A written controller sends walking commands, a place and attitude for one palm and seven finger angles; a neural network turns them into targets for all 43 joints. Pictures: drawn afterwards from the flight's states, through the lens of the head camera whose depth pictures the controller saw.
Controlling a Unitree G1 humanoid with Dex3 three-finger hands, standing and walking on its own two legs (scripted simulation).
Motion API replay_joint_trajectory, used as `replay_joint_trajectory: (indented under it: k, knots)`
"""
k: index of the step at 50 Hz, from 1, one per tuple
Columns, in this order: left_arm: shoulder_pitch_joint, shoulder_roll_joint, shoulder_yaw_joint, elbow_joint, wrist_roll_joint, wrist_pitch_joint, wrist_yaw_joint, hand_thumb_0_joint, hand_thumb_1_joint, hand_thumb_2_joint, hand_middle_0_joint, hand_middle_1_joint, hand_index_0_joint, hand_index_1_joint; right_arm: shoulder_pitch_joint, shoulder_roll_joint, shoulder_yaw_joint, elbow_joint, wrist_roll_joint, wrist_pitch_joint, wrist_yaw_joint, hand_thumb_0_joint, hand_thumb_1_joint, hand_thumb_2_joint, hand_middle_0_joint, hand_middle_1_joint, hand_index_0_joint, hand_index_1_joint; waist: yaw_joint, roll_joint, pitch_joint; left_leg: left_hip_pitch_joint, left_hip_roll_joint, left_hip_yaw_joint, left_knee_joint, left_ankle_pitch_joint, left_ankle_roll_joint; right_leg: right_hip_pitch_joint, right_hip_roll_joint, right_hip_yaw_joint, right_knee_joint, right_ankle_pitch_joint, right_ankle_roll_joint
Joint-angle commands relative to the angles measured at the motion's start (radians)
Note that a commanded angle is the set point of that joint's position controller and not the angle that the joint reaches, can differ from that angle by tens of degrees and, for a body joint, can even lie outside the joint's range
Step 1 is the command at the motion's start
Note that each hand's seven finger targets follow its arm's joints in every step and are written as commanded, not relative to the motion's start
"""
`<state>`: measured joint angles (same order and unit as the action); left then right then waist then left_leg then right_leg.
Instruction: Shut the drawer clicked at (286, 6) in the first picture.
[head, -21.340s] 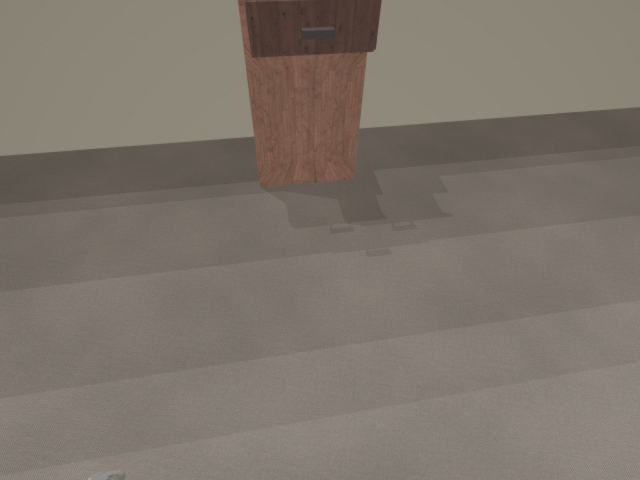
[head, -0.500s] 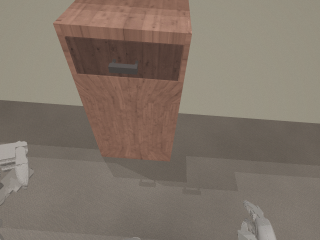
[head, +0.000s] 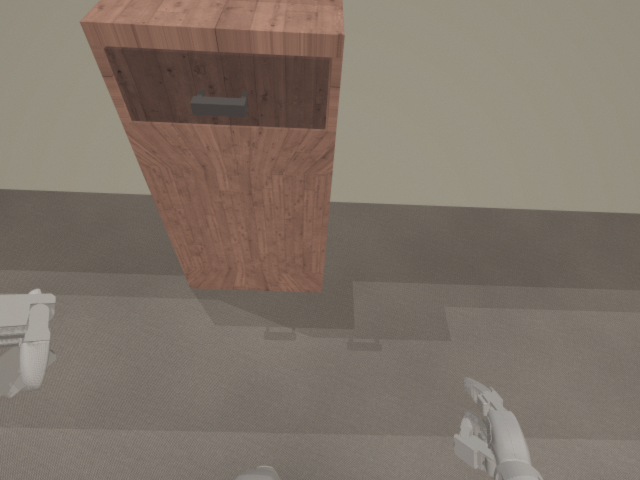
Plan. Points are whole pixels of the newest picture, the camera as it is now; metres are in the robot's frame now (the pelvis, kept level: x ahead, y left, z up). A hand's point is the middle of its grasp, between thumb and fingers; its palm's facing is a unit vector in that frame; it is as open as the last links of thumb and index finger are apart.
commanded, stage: stop stepping back and stand still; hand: left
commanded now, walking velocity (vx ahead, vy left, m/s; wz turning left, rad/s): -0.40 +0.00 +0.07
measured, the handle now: (221, 100) +0.78 +0.26 +0.03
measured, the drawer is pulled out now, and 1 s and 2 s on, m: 0.00 0.00 0.00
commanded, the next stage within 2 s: let the arm hang, fingers relaxed in 1.62 s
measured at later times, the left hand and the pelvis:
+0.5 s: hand out of the picture +0.05 +0.26 +0.17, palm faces +0.47 -0.81 -0.34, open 3.3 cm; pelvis -0.13 +0.01 -0.01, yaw +2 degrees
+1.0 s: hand out of the picture +0.01 +0.25 +0.17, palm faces +0.47 -0.79 -0.40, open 3.3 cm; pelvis -0.16 +0.00 +0.00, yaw +4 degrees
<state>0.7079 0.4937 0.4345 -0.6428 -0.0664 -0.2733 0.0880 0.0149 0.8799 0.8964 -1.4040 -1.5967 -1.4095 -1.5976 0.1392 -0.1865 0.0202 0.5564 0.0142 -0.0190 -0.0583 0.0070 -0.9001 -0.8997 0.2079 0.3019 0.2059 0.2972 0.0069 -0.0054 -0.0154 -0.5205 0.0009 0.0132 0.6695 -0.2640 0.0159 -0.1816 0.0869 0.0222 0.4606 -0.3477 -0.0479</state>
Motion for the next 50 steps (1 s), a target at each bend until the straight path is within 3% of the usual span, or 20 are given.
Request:
replay_joint_trajectory:
  k: [1,4,6,8,11,13,14,20,22,23,25,31,32,33,34,36,39,45,48,50]
  knots:
    - [-0.103,0.081,0.053,-0.107,0.001,-0.01,0.038,0.0,0.9,0.9,-1.4,-1.6,-1.4,-1.6,-0.073,-0.125,-0.029,-0.137,-0.012,-0.032,-0.045,0.0,-0.9,-0.9,0.2,0.3,0.2,0.3,-0.024,-0.005,-0.06,0.169,-0.005,-0.004,-0.167,0.198,-0.006,-0.009,-0.223,0.067,0.005,0.992,0.055]
    - [-0.103,0.095,0.038,-0.109,0.009,-0.014,0.044,0.0,0.9,0.9,-1.4,-1.6,-1.4,-1.6,-0.007,-0.162,-0.065,-0.136,0.001,-0.048,-0.032,0.0,-0.9,-0.9,0.2,0.3,0.2,0.3,-0.003,0.11,-0.205,0.512,0.178,-0.132,-0.274,0.822,0.072,-0.132,-0.077,0.009,0.138,0.293,0.118]
    - [-0.058,0.084,0.029,-0.163,0.007,-0.006,0.043,0.0,0.9,0.9,-1.4,-1.6,-1.4,-1.6,-0.006,-0.155,-0.071,-0.152,-0.028,-0.082,-0.017,0.0,-0.9,-0.9,0.2,0.3,0.2,0.3,0.009,0.223,-0.236,0.394,0.249,-0.275,-0.401,0.453,0.114,-0.103,-0.045,0.026,0.292,-0.182,0.066]
    - [-0.052,0.097,0.066,-0.216,0.01,-0.001,0.061,0.0,0.9,0.9,-1.4,-1.6,-1.4,-1.6,-0.006,-0.151,-0.072,-0.154,-0.021,-0.104,-0.019,0.0,-0.9,-0.9,0.2,0.3,0.2,0.3,0.012,0.187,-0.176,0.241,0.236,-0.274,-0.458,0.024,0.132,-0.033,-0.068,0.029,0.23,-0.145,0.048]
    - [-0.001,0.077,0.077,-0.15,0.017,0.025,0.071,0.0,0.9,0.9,-1.4,-1.6,-1.4,-1.6,-0.04,-0.148,-0.062,-0.169,-0.015,-0.097,-0.029,0.0,-0.9,-0.9,0.2,0.3,0.2,0.3,-0.008,0.143,-0.035,-0.037,0.103,-0.141,-0.464,-0.365,0.028,0.124,-0.056,-0.045,-0.011,-0.123,0.023]
    - [-0.054,0.104,0.094,-0.151,0.02,0.022,0.077,0.0,0.9,0.9,-1.4,-1.6,-1.4,-1.6,-0.026,-0.146,-0.077,-0.148,-0.023,-0.085,-0.033,0.0,-0.9,-0.9,0.2,0.3,0.2,0.3,-0.019,-0.107,-0.032,0.206,-0.051,-0.022,0.024,-0.163,-0.042,-0.275,-0.274,0.249,-0.323,-0.452,-0.077]
    - [-0.091,0.078,0.066,-0.163,0.016,0.027,0.083,0.0,0.9,0.9,-1.4,-1.6,-1.4,-1.6,-0.019,-0.139,-0.081,-0.127,-0.021,-0.08,-0.036,0.0,-0.9,-0.9,0.2,0.3,0.2,0.3,-0.015,-0.193,0.006,0.207,-0.033,-0.062,0.256,-0.093,-0.038,-0.397,-0.406,0.399,-0.375,-0.516,-0.139]
    - [-0.247,0.002,-0.027,-0.044,0.052,0.035,0.102,0.0,0.9,0.9,-1.4,-1.6,-1.4,-1.6,0.013,-0.137,-0.05,-0.064,-0.032,-0.125,-0.062,0.0,-0.9,-0.9,0.2,0.3,0.2,0.3,-0.035,-0.028,0.047,0.285,0.026,0.04,-0.148,-0.163,0.021,-0.306,-0.268,0.065,-0.122,-0.391,-0.048]
    - [-0.279,0.009,-0.022,-0.114,0.055,0.016,0.107,0.0,0.9,0.9,-1.4,-1.6,-1.4,-1.6,0.025,-0.171,-0.054,-0.084,-0.03,-0.148,-0.064,0.0,-0.9,-0.9,0.2,0.3,0.2,0.3,-0.036,0.26,0.063,0.286,0.181,-0.281,-0.395,-0.33,0.105,-0.31,-0.111,-0.03,0.218,-0.206,0.019]
    - [-0.263,0.02,-0.01,-0.137,0.058,0.009,0.108,0.0,0.9,0.9,-1.4,-1.6,-1.4,-1.6,0.031,-0.161,-0.055,-0.102,-0.023,-0.153,-0.058,0.0,-0.9,-0.9,0.2,0.3,0.2,0.3,-0.034,0.292,0.029,0.299,0.292,-0.455,-0.451,-0.312,0.154,-0.336,-0.063,-0.1,0.398,-0.134,0.052]
    - [-0.217,0.056,0.03,-0.143,0.069,0.009,0.099,0.0,0.9,0.9,-1.4,-1.6,-1.4,-1.6,0.007,-0.125,-0.046,-0.081,-0.03,-0.162,-0.035,0.0,-0.9,-0.9,0.2,0.3,0.2,0.3,-0.037,0.244,0.06,0.153,0.313,-0.532,-0.563,-0.521,0.182,-0.334,-0.096,-0.015,0.603,-0.122,0.042]
    - [-0.07,0.038,0.034,-0.123,0.061,0.015,0.093,0.0,0.9,0.9,-1.4,-1.6,-1.4,-1.6,-0.007,-0.135,-0.051,-0.084,-0.035,-0.137,-0.018,0.0,-0.9,-0.9,0.2,0.3,0.2,0.3,0.0,0.202,0.015,-0.09,0.159,-0.141,-0.382,-0.402,0.067,0.172,-0.06,-0.142,0.075,-0.121,0.011]
    - [-0.069,0.052,0.047,-0.095,0.065,0.019,0.092,0.0,0.9,0.9,-1.4,-1.6,-1.4,-1.6,-0.005,-0.129,-0.057,-0.084,-0.037,-0.124,-0.02,0.0,-0.9,-0.9,0.2,0.3,0.2,0.3,0.005,0.053,0.027,-0.15,0.089,-0.072,-0.165,-0.349,0.038,0.193,-0.124,-0.017,-0.072,-0.165,-0.024]
    - [-0.062,0.071,0.065,-0.068,0.062,0.029,0.09,0.0,0.9,0.9,-1.4,-1.6,-1.4,-1.6,0.001,-0.114,-0.063,-0.09,-0.033,-0.108,-0.017,0.0,-0.9,-0.9,0.2,0.3,0.2,0.3,0.002,-0.201,0.031,-0.21,-0.01,0.005,0.185,-0.251,0.007,0.113,-0.357,0.382,-0.274,-0.347,-0.117]
    - [-0.168,0.09,0.076,-0.123,0.035,0.009,0.085,0.0,0.9,0.9,-1.4,-1.6,-1.4,-1.6,-0.008,-0.13,-0.067,-0.082,-0.036,-0.115,-0.021,0.0,-0.9,-0.9,0.2,0.3,0.2,0.3,-0.014,-0.209,0.05,-0.188,0.004,0.003,0.384,-0.162,-0.008,0.023,-0.469,0.476,-0.323,-0.188,-0.165]
    - [-0.184,0.061,0.072,-0.043,0.045,-0.002,0.087,0.0,0.9,0.9,-1.4,-1.6,-1.4,-1.6,0.043,-0.108,-0.058,-0.036,-0.035,-0.135,-0.02,0.0,-0.9,-0.9,0.2,0.3,0.2,0.3,-0.037,-0.07,-0.02,-0.058,0.047,-0.027,0.424,-0.108,-0.018,-0.108,-0.419,0.339,-0.299,-0.342,-0.135]
    - [-0.167,0.029,0.02,-0.01,0.045,-0.002,0.074,0.0,0.9,0.9,-1.4,-1.6,-1.4,-1.6,0.008,-0.122,-0.059,-0.046,-0.025,-0.129,-0.033,0.0,-0.9,-0.9,0.2,0.3,0.2,0.3,-0.03,-0.108,0.055,0.017,0.055,0.018,0.285,-0.04,-0.016,-0.214,-0.364,0.201,-0.304,-0.283,-0.092]
    - [-0.177,0.037,0.012,-0.118,0.057,-0.015,0.095,0.0,0.9,0.9,-1.4,-1.6,-1.4,-1.6,0.015,-0.122,-0.054,-0.06,-0.035,-0.162,-0.049,0.0,-0.9,-0.9,0.2,0.3,0.2,0.3,-0.009,-0.052,0.009,0.309,0.021,0.075,-0.188,-0.059,0.027,-0.186,-0.304,0.109,-0.2,-0.259,-0.048]
    - [-0.18,0.026,0.011,-0.171,0.053,-0.027,0.099,0.0,0.9,0.9,-1.4,-1.6,-1.4,-1.6,0.012,-0.163,-0.067,-0.093,-0.027,-0.164,-0.047,0.0,-0.9,-0.9,0.2,0.3,0.2,0.3,-0.005,0.179,-0.003,0.321,0.184,-0.179,-0.339,-0.031,0.09,-0.15,-0.151,0.009,0.061,-0.019,0.034]
    - [-0.167,0.044,0.046,-0.129,0.06,-0.023,0.095,0.0,0.9,0.9,-1.4,-1.6,-1.4,-1.6,0.0,-0.132,-0.048,-0.079,-0.022,-0.161,-0.039,0.0,-0.9,-0.9,0.2,0.3,0.2,0.3,-0.005,0.244,0.027,0.128,0.232,-0.23,-0.463,-0.278,0.092,-0.054,-0.116,-0.047,0.142,-0.038,0.051]
